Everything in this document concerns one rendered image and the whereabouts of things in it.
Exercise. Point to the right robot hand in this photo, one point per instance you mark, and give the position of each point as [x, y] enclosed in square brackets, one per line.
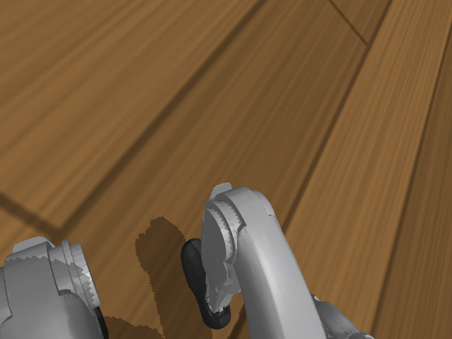
[334, 322]

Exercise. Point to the right robot foot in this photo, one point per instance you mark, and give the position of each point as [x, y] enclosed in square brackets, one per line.
[196, 279]

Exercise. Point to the left robot foot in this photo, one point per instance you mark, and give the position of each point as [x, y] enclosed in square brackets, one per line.
[102, 323]

